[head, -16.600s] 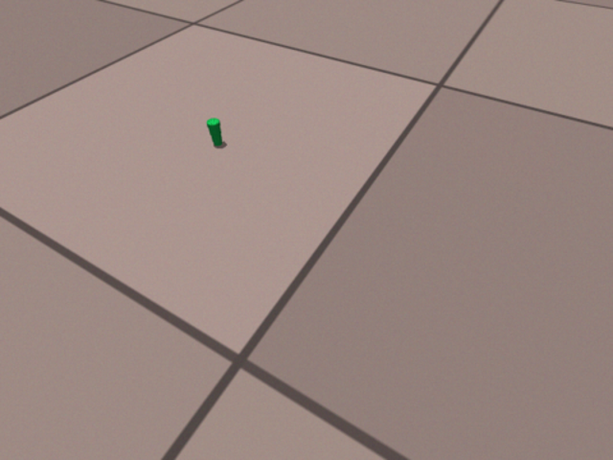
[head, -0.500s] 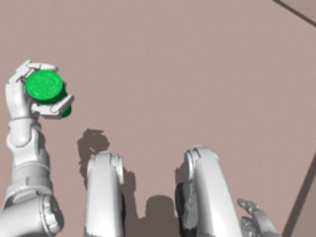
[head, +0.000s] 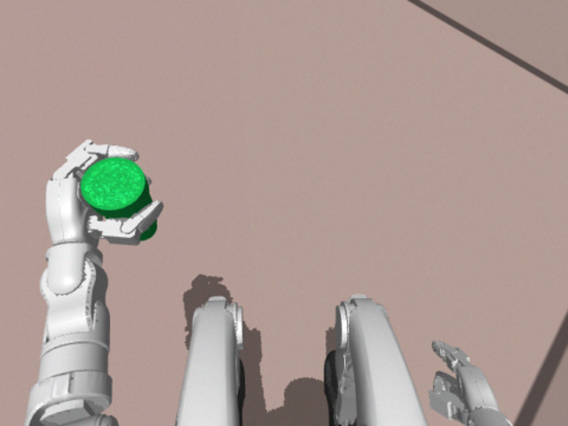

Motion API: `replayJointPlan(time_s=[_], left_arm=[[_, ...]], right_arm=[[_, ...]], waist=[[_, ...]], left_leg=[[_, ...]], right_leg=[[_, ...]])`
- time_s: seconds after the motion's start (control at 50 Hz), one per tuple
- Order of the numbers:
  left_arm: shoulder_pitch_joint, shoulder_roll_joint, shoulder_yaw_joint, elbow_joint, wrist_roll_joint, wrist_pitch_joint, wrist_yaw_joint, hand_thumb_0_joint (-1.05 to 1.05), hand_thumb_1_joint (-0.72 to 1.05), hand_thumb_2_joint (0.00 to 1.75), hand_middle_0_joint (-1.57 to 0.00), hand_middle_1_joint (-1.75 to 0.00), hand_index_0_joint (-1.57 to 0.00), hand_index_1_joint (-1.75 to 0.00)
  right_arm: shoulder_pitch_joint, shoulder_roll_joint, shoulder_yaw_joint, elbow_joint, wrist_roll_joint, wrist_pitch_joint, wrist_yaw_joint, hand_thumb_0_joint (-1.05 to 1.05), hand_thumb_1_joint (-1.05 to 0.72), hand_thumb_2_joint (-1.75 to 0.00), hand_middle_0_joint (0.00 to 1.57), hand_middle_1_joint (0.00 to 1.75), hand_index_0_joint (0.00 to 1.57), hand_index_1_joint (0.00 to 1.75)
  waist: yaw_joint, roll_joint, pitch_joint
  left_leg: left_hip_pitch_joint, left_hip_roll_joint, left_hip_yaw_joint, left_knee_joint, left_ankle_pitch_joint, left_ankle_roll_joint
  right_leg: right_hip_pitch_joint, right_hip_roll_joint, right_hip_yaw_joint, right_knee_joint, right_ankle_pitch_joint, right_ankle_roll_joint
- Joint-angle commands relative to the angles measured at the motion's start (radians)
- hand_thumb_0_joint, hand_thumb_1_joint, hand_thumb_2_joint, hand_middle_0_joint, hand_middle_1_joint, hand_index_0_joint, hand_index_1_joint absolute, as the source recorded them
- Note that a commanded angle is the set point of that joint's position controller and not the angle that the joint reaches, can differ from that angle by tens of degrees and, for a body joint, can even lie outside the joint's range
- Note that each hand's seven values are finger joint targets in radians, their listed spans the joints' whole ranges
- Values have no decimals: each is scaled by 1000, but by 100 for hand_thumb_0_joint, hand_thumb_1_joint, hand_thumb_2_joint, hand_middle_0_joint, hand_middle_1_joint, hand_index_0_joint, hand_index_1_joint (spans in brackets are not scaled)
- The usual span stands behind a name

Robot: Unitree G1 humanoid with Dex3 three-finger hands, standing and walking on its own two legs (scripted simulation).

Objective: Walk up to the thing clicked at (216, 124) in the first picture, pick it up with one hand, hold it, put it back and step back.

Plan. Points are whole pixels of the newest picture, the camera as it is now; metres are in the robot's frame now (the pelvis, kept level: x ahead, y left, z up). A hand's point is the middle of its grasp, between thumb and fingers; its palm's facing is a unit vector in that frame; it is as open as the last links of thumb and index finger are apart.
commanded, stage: lift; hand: left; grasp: from the side
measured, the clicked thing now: (129, 208) +0.40 +0.24 -0.02
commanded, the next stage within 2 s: hold in 1.36 s
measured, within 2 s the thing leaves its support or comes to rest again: neither
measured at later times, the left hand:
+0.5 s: hand (64, 140) +0.39 +0.22 +0.17, palm faces +0.18 -0.98 -0.04, open 9.1 cm
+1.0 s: hand (43, 87) +0.38 +0.19 +0.24, palm faces +0.19 -0.98 -0.02, open 9.1 cm
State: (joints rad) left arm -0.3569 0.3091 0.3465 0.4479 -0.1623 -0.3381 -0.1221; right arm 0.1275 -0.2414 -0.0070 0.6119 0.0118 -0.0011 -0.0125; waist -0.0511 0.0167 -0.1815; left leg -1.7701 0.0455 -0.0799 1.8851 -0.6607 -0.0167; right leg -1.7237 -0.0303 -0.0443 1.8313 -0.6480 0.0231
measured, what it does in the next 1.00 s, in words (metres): rises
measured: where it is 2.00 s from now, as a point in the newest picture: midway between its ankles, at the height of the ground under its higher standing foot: (285, 416)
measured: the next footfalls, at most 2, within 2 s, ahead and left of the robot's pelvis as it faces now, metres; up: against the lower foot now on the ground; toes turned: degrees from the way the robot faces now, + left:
none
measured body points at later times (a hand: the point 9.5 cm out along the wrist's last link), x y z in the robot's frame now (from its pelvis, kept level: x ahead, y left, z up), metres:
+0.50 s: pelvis +0.04 +0.01 +0.14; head +0.14 +0.04 +0.58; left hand +0.37 +0.27 +0.17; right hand +0.19 -0.24 +0.04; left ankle +0.07 +0.13 -0.46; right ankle +0.08 -0.14 -0.46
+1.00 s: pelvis +0.05 +0.00 +0.20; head +0.12 +0.02 +0.65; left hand +0.36 +0.24 +0.24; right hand +0.20 -0.23 +0.09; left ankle +0.07 +0.13 -0.46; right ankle +0.08 -0.14 -0.46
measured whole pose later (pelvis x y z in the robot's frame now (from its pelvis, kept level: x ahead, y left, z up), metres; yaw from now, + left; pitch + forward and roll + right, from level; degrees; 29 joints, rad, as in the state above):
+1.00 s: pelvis +0.05 +0.00 +0.20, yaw +2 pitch +13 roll -2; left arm -0.11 0.19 0.15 0.37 -0.15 -0.33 -0.01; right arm 0.23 -0.20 0.00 0.64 0.00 -0.05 -0.03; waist -0.03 0.01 -0.09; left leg -0.82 0.05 -0.02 1.09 -0.49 -0.02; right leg -0.78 -0.03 -0.04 1.04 -0.47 0.02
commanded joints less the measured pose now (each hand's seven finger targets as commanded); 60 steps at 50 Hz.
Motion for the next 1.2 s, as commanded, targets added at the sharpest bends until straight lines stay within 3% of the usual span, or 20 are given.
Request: replayJointPlan(time_s=[0.0, 0.06, 0.14, 0.18, 0.22, 0.24, 0.3, 0.32, 0.36, 0.4, 0.5, 0.52, 0.56, 0.6, 0.7, 0.74, 0.76, 0.82, 0.9, 1.18], left_arm=[[-236, 214, 33, -359, -25, -57, 50, 0, 26, 120, -123, -138, -127, -136], [-183, 162, -12, -403, -33, -41, 64, 0, 27, 121, -123, -138, -126, -136], [-100, 162, -21, -433, -29, -16, 90, 0, 24, 122, -124, -139, -128, -137], [-93, 150, -27, -438, -32, -13, 98, 0, 23, 122, -125, -140, -128, -138], [-75, 106, -69, -412, -30, -9, 101, 0, 23, 122, -124, -139, -128, -138], [-68, 115, -55, -409, -30, -10, 104, 0, 25, 123, -125, -140, -128, -138], [-76, 111, -68, -362, -18, -14, 104, 0, 25, 123, -126, -141, -129, -139], [-89, 98, -90, -383, -15, -19, 100, 0, 23, 124, -126, -140, -129, -139], [-82, 111, -83, -391, -13, -29, 97, 0, 20, 121, -126, -140, -130, -138], [-61, 71, -122, -362, -10, -27, 92, 0, 20, 121, -127, -139, -129, -137], [-54, 75, -112, -375, -8, -41, 101, 0, 21, 120, -127, -137, -129, -136], [-77, 93, -92, -398, -12, -50, 105, 0, 20, 120, -127, -138, -130, -137], [-36, 51, -120, -359, -12, -51, 107, 0, 22, 122, -128, -139, -130, -138], [-70, 60, -116, -376, -9, -65, 110, 0, 25, 122, -129, -139, -131, -138], [-63, 33, -148, -370, -8, -70, 109, 0, 21, 122, -127, -139, -130, -138], [-36, 48, -130, -352, -7, -69, 112, 0, 23, 122, -128, -139, -130, -138], [-26, 18, -151, -337, -6, -68, 112, 0, 23, 123, -128, -139, -130, -138], [-55, 12, -162, -360, -8, -77, 111, 0, 24, 121, -126, -137, -129, -136], [-48, 33, -132, -365, -7, -86, 118, 0, 24, 122, -124, -137, -126, -136], [-45, -3, -161, -353, -3, -93, 120, 0, 25, 123, -123, -136, -125, -136]], right_arm=[[75, -164, -67, -102, 16, -43, -29, 0, -91, -90, 20, 30, 20, 30], [72, -161, -67, -105, 21, -51, -33, 0, -91, -90, 20, 30, 20, 30], [71, -151, -60, -106, 24, -64, -42, 0, -91, -90, 20, 30, 20, 30], [85, -140, -58, -97, 25, -68, -45, 0, -91, -90, 20, 30, 20, 30], [88, -138, -52, -92, 22, -76, -45, 0, -90, -90, 20, 30, 20, 30], [98, -134, -53, -87, 22, -79, -46, 0, -90, -90, 20, 30, 20, 30], [108, -131, -51, -76, 18, -81, -46, 0, -90, -89, 20, 30, 20, 30], [96, -132, -50, -85, 18, -84, -43, 0, -90, -89, 20, 30, 20, 30], [92, -131, -50, -92, 16, -87, -38, 0, -90, -90, 20, 30, 20, 30], [97, -131, -49, -93, 15, -91, -35, 0, -91, -90, 20, 30, 20, 30], [112, -123, -46, -84, 11, -94, -31, 0, -91, -90, 20, 30, 20, 30], [106, -120, -43, -87, 9, -93, -30, 0, -91, -90, 20, 30, 20, 30], [109, -121, -42, -84, 6, -93, -30, 0, -91, -90, 20, 30, 20, 30], [106, -122, -42, -80, 3, -94, -28, 0, -91, -90, 20, 30, 20, 30], [108, -113, -40, -87, 0, -93, -29, 0, -91, -90, 20, 30, 20, 30], [112, -116, -42, -84, 0, -91, -30, 0, -92, -90, 20, 30, 20, 30], [110, -112, -40, -86, 1, -89, -28, 0, -92, -90, 20, 30, 20, 30], [93, -111, -41, -95, -2, -94, -28, 0, -91, -90, 20, 30, 20, 30], [96, -100, -37, -93, -4, -89, -30, 0, -91, -90, 20, 30, 20, 30], [77, -100, -41, -92, -11, -82, -29, 0, -91, -90, 20, 30, 20, 30]], waist=[[2, 96, -580], [1, 104, -558], [2, 87, -510], [-3, 80, -505], [-17, 77, -447], [-5, 83, -435], [-9, 85, -385], [-5, 88, -368], [11, 107, -364], [3, 97, -346], [13, 87, -337], [19, 101, -329], [11, 79, -303], [22, 95, -295], [13, 64, -278], [24, 61, -274], [19, 37, -249], [13, 60, -235], [25, 29, -222], [14, 31, -188]], left_leg=[[533, -22, 17, -357, 133, 36], [628, -18, 5, -418, 165, 28], [695, -22, 7, -497, 195, 28], [732, -23, 20, -516, 268, 29], [776, -20, 10, -556, 282, 27], [794, -22, 16, -570, 310, 26], [842, -19, 15, -622, 330, 23], [860, -19, 17, -646, 307, 22], [910, -17, 10, -696, 293, 17], [944, -15, 9, -728, 297, 15], [1019, -15, 14, -791, 349, 12], [1021, -18, 16, -808, 341, 12], [1047, -12, 8, -837, 341, 11], [1079, -9, 3, -861, 348, 6], [1103, -18, 28, -904, 341, 12], [1117, -18, 32, -920, 357, 12], [1119, -18, 33, -930, 344, 13], [1150, -17, 36, -960, 330, 11], [1137, -26, 56, -971, 361, 18], [1226, -30, 74, -1039, 404, 16]], right_leg=[[420, 26, 7, -341, 168, -48], [458, 27, 1, -390, 197, -47], [566, 30, 0, -473, 232, -43], [628, 32, 4, -510, 299, -41], [635, 34, -4, -534, 312, -42], [660, 34, -3, -555, 333, -42], [702, 32, -4, -602, 351, -42], [709, 31, -3, -623, 330, -44], [737, 32, -8, -653, 311, -44], [758, 31, -11, -682, 318, -44], [848, 32, -15, -741, 362, -43], [867, 33, -14, -754, 356, -42], [872, 36, -20, -768, 358, -42], [874, 35, -23, -778, 357, -41], [967, 36, -16, -849, 368, -37], [998, 35, -14, -867, 382, -37], [1001, 35, -14, -879, 371, -36], [1016, 38, -16, -905, 361, -35], [1098, 34, -3, -944, 399, -30], [1190, 32, 7, -1019, 455, -24]])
